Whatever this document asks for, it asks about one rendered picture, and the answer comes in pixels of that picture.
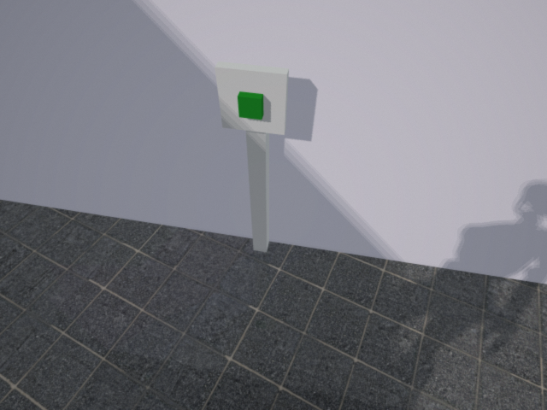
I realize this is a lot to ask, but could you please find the button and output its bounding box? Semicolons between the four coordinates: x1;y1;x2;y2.
238;91;263;120

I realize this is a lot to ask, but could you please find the panel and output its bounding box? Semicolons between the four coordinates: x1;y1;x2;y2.
215;61;289;252

